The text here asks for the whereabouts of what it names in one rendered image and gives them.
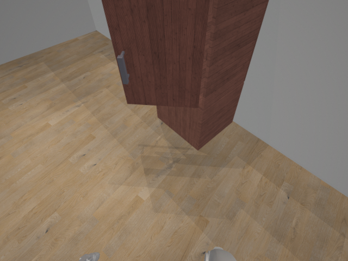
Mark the robot right thigh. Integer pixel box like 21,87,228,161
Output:
204,249,236,261

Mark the handle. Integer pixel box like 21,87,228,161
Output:
117,51,129,84

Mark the cupboard door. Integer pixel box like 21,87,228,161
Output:
102,0,210,108

